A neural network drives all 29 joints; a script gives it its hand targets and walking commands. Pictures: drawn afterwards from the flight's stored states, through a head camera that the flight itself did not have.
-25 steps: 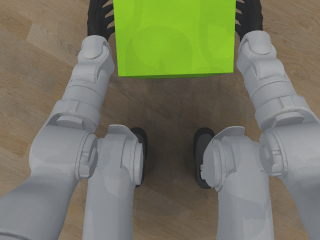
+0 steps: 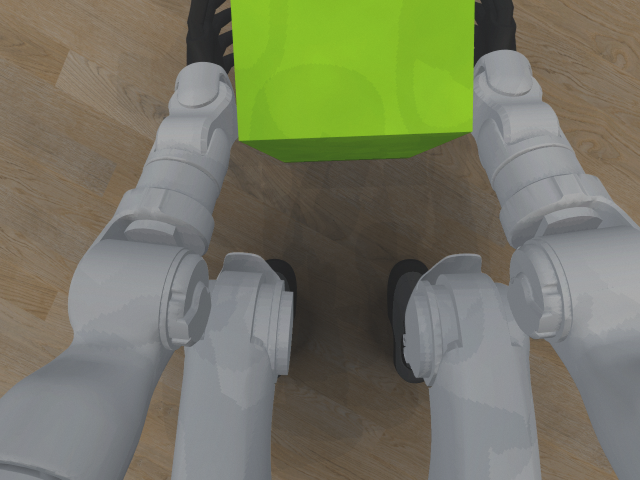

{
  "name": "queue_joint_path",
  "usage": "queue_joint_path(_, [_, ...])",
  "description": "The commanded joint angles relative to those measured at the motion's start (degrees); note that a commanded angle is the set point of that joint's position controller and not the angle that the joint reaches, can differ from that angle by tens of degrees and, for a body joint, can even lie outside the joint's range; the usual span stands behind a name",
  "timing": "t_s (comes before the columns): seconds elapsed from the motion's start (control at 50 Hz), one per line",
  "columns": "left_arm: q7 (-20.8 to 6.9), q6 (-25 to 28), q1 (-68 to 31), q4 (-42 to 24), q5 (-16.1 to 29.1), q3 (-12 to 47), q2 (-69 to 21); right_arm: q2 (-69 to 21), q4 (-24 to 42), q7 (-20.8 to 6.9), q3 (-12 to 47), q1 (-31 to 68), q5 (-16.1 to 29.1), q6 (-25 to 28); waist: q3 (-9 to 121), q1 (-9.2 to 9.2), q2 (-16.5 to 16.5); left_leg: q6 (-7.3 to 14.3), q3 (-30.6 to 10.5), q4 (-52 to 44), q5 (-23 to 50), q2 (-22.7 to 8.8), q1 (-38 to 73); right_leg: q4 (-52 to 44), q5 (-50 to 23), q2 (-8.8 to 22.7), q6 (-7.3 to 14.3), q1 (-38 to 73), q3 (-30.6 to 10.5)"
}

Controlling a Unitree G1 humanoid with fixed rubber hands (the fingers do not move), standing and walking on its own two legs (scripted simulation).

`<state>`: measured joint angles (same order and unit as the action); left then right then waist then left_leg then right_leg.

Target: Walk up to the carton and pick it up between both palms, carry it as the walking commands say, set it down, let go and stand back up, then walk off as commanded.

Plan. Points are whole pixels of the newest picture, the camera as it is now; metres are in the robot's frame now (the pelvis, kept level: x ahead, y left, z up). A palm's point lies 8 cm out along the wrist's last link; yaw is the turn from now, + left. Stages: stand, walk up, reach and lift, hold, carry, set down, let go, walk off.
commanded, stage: reach and lift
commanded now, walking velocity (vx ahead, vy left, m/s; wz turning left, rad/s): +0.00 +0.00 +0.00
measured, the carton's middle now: (347, 81) +0.51 -0.01 -0.23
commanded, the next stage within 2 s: none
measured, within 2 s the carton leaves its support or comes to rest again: leaves its support in 0.24 s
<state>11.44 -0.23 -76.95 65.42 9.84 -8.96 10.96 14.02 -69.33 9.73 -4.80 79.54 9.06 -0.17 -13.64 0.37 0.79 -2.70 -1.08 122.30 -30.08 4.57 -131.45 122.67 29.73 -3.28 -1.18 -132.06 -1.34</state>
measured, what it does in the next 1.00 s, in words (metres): stands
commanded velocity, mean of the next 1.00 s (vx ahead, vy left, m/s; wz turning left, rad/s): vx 0.00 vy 0.00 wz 0.00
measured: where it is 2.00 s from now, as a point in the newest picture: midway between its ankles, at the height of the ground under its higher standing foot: (340, 339)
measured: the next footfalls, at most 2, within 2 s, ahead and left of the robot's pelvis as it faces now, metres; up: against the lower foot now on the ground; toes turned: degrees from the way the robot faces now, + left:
none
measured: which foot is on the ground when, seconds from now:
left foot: down 0.00-1.00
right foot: down 0.00-1.00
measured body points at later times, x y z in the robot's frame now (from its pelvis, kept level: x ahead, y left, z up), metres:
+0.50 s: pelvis +0.01 +0.00 -0.01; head +0.34 -0.02 +0.30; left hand +0.53 +0.13 -0.14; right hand +0.53 -0.16 -0.15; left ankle +0.12 +0.12 -0.34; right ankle +0.12 -0.12 -0.34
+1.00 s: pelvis +0.01 +0.00 +0.05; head +0.32 -0.02 +0.37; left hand +0.53 +0.13 -0.07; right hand +0.53 -0.15 -0.07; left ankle +0.12 +0.12 -0.34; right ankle +0.12 -0.12 -0.34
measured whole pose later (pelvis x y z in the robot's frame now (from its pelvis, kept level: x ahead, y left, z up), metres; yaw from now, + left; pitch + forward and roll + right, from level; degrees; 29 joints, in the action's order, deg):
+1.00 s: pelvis +0.01 +0.00 +0.05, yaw +0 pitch +44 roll +2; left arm 6.8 -13.9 -63.4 43.1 -6.8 -24.7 1.2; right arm 5.6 -49.3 6.6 -18.9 66.8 -6.0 -13.7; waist 1.5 0.8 -0.1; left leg -4.6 -3.1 114.1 -31.7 7.0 -126.5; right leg 114.5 30.3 -7.7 -2.6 -128.0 -3.6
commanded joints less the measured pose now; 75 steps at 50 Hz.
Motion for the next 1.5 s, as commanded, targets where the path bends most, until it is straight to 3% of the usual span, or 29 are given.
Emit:
queue_joint_path(0.0, [-13.6,-1.3,-31.1,-11.3,-2.6,12.6,-48.6,-46.8,11.8,-13.6,10.3,29.0,-2.0,-0.7,62.4,-1.07,-0.2,0.9,4.3,-7.6,9.4,4.3,28.9,-8.2,-9.8,-4.4,1.4,29.0,3.6])
queue_joint_path(0.14, [-15.3,-2.9,-30.0,-14.1,-3.2,12.0,-54.3,-52.5,15.0,-15.5,9.4,27.8,-3.5,-2.8,63.3,-0.92,-1.2,1.0,5.0,-5.6,12.9,4.7,28.9,-6.7,-13.3,-5.1,1.4,28.9,4.1])
queue_joint_path(0.3, [-15.2,-4.5,-27.7,-19.8,-3.2,14.5,-58.2,-56.5,23.3,-14.8,13.1,26.9,-2.5,-4.1,73.3,-0.09,-1.8,0.7,6.0,-4.9,17.4,4.9,32.1,-6.6,-19.1,-5.8,0.7,36.1,4.1])
queue_joint_path(0.4, [-15.1,-6.2,-28.1,-22.9,-3.8,16.1,-59.4,-58.5,24.9,-14.4,14.6,26.3,-2.9,-6.0,76.1,0.13,-1.7,0.6,6.5,-6.1,15.3,4.9,33.5,-7.8,-16.7,-6.2,0.2,37.7,4.2])
queue_joint_path(0.6, [-15.5,-9.5,-28.7,-25.0,-6.7,15.4,-62.7,-64.1,24.9,-15.5,13.5,25.6,-6.0,-9.7,78.2,0.78,-2.7,0.7,6.0,-10.2,12.3,5.4,36.0,-11.5,-12.1,-6.7,-0.2,36.7,4.9])
queue_joint_path(0.88, [-17.6,-12.4,-24.9,-23.7,-11.6,12.2,-65.6,-66.5,23.4,-16.5,9.5,22.4,-10.3,-12.0,77.8,0.72,-2.8,0.3,5.7,-16.2,12.5,5.8,35.3,-17.5,-13.4,-7.0,-0.3,38.9,4.3])
queue_joint_path(1.2, [-17.7,-13.9,-22.3,-27.3,-10.9,14.7,-67.7,-69.4,27.1,-15.9,11.8,20.4,-9.8,-13.6,83.8,1.48,-3.8,-0.2,6.0,-20.7,14.7,6.0,41.1,-22.2,-16.1,-7.5,-1.1,47.7,4.1])
queue_joint_path(1.48, [-17.5,-15.1,-19.5,-25.2,-12.7,12.9,-70.1,-71.0,25.4,-16.6,9.2,17.2,-12.0,-14.9,78.6,0.73,-2.6,-0.3,5.0,-26.9,10.8,6.4,45.0,-27.9,-11.7,-7.4,-0.4,49.7,3.6])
